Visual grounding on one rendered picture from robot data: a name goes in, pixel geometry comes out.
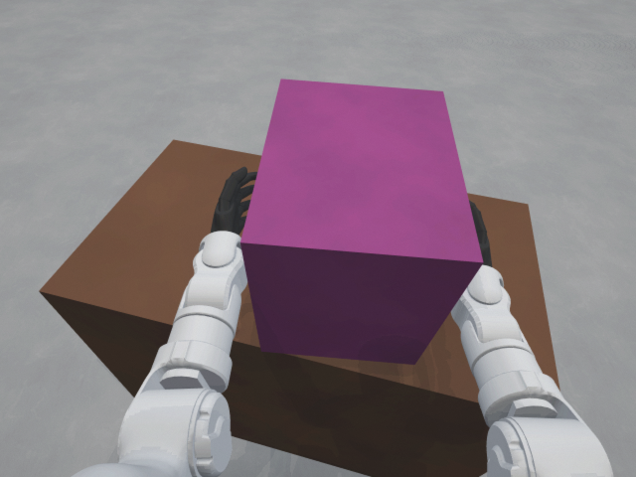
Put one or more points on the right robot hand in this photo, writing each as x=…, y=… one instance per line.
x=481, y=234

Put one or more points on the robot right upper arm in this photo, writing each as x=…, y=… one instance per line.
x=543, y=447

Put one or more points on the robot right forearm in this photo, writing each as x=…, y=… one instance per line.
x=509, y=379

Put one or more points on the carton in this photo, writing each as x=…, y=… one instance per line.
x=359, y=237

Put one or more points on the robot left forearm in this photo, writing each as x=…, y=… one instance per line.
x=197, y=354

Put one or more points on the left robot hand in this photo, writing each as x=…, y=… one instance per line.
x=227, y=216

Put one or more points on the pedestal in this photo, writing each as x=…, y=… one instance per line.
x=120, y=291

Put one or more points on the robot left upper arm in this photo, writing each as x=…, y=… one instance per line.
x=172, y=433

